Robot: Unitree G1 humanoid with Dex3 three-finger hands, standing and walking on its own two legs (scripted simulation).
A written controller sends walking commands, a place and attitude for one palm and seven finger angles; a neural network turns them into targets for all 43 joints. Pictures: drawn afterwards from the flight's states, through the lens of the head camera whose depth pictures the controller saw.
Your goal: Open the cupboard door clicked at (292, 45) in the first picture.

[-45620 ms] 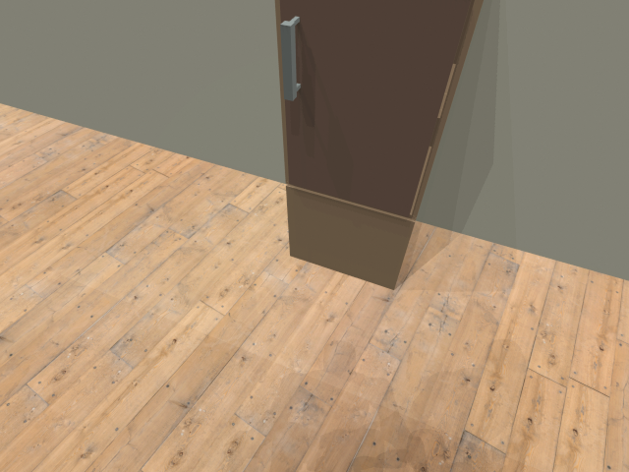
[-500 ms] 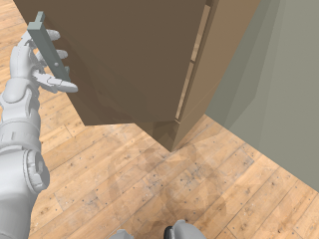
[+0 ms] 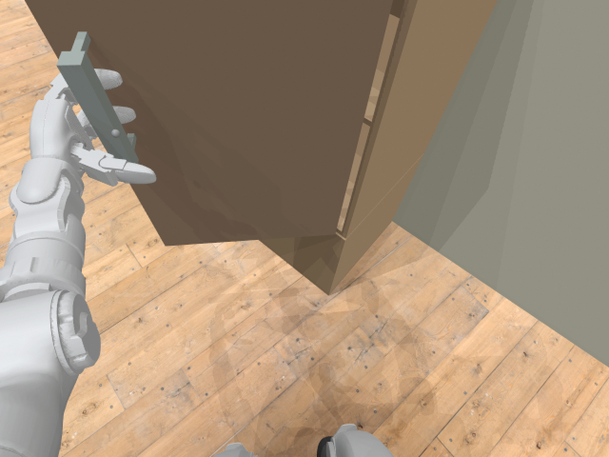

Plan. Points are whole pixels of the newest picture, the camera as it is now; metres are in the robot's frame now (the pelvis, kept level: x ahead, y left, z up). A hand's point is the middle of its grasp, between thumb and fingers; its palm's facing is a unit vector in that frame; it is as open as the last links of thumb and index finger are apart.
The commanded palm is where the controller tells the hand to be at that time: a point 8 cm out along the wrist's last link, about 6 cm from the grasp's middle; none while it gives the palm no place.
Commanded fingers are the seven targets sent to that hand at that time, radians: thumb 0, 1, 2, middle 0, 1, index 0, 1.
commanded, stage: close the thumb around the handle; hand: left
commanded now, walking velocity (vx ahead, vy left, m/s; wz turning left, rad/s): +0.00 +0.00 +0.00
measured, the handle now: (107, 108) +0.55 +0.22 +0.11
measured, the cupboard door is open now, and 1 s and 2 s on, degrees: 46 47 87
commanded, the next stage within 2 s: pull the door open along its arc in 0.74 s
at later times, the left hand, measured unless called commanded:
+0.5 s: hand (118, 132) +0.51 +0.20 +0.11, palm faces +0.02 -1.00 -0.02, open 8.3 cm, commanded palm +0.48 +0.25 +0.11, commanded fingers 0.00 0.84 0.88 -0.40 -1.34 -0.40 -1.34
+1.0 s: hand (122, 133) +0.50 +0.20 +0.12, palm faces +0.05 -1.00 +0.00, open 5.6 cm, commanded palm +0.46 +0.24 +0.11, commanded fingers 0.00 0.90 0.90 -0.40 -1.35 -0.40 -1.35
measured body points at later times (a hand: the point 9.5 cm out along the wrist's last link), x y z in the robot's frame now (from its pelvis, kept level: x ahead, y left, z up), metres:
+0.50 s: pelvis +0.01 +0.01 +0.00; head +0.10 +0.02 +0.44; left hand +0.50 +0.26 +0.12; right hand +0.01 -0.26 -0.11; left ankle -0.02 +0.10 -0.70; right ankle +0.03 -0.11 -0.70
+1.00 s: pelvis +0.01 +0.00 +0.00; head +0.10 +0.01 +0.44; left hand +0.49 +0.25 +0.12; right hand +0.02 -0.27 -0.11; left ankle -0.02 +0.10 -0.70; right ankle +0.03 -0.11 -0.70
